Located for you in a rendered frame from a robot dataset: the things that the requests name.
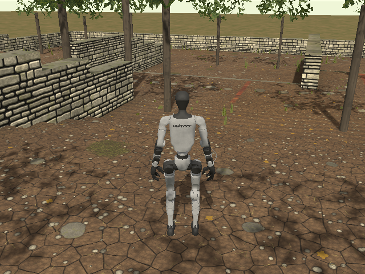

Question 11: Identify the right robot thigh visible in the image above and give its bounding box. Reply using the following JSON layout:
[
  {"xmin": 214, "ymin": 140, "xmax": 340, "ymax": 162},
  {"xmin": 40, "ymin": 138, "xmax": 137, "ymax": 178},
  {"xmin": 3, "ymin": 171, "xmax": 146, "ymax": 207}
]
[{"xmin": 190, "ymin": 159, "xmax": 202, "ymax": 200}]

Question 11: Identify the robot torso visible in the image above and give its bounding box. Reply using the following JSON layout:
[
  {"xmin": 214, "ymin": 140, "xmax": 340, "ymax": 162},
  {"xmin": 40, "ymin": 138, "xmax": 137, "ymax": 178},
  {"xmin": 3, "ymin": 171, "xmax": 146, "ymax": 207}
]
[{"xmin": 169, "ymin": 113, "xmax": 196, "ymax": 171}]

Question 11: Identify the left robot hand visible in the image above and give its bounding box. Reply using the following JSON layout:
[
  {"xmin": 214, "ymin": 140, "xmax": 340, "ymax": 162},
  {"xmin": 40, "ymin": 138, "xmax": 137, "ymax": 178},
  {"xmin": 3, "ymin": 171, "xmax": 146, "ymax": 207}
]
[{"xmin": 151, "ymin": 165, "xmax": 164, "ymax": 181}]

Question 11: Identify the right robot forearm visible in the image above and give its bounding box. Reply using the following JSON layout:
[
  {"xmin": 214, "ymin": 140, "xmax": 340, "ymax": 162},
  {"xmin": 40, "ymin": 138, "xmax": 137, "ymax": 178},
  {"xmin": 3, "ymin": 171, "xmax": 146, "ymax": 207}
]
[{"xmin": 203, "ymin": 139, "xmax": 214, "ymax": 167}]

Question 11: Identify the left robot forearm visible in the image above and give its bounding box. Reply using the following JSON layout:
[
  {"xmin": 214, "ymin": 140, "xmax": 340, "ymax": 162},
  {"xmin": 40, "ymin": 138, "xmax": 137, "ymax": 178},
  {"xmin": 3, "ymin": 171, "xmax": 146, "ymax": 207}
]
[{"xmin": 152, "ymin": 140, "xmax": 163, "ymax": 167}]

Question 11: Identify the right robot upper arm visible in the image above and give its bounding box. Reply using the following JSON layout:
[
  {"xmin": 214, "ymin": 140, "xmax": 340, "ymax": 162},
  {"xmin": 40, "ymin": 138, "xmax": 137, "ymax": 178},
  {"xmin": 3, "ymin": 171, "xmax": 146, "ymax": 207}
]
[{"xmin": 194, "ymin": 115, "xmax": 209, "ymax": 147}]

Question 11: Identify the right robot hand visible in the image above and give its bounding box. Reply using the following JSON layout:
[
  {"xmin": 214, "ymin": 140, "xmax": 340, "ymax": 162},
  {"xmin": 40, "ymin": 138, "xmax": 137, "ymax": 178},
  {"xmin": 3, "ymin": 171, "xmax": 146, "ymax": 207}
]
[{"xmin": 202, "ymin": 165, "xmax": 216, "ymax": 181}]

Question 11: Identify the left robot upper arm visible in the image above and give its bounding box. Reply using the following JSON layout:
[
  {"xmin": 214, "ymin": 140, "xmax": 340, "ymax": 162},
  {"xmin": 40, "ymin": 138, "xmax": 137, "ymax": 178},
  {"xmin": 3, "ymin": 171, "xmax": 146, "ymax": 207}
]
[{"xmin": 156, "ymin": 116, "xmax": 171, "ymax": 148}]

